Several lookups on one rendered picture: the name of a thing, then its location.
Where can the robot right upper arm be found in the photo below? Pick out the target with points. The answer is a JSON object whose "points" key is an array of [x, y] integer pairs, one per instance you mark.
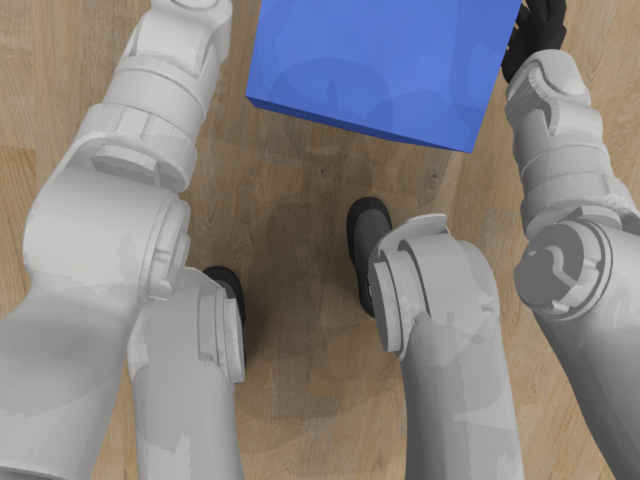
{"points": [[582, 281]]}

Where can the carton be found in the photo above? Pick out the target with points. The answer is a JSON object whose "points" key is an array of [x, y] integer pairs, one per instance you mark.
{"points": [[412, 71]]}

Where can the robot left forearm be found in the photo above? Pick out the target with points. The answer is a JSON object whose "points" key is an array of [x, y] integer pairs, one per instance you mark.
{"points": [[147, 125]]}

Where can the robot left upper arm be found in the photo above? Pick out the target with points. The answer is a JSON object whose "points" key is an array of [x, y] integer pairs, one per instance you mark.
{"points": [[100, 247]]}

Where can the robot right foot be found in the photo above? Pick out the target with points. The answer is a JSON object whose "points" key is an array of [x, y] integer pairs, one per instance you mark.
{"points": [[368, 220]]}

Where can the robot right forearm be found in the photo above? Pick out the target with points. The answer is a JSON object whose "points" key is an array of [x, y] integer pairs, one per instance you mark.
{"points": [[563, 164]]}

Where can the right robot hand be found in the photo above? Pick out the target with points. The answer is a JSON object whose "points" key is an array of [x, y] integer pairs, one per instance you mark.
{"points": [[541, 28]]}

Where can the right robot thigh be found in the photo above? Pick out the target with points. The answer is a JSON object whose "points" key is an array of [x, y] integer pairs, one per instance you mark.
{"points": [[461, 422]]}

